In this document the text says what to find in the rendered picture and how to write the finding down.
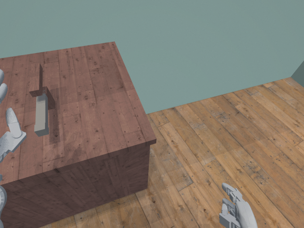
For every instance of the robot right hand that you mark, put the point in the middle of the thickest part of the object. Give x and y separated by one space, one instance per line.
241 214

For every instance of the counter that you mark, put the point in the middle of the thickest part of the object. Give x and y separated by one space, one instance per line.
98 146

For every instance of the tap lever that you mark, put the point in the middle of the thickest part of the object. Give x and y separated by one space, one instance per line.
41 125

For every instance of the robot left hand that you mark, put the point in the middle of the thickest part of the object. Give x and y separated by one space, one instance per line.
10 141

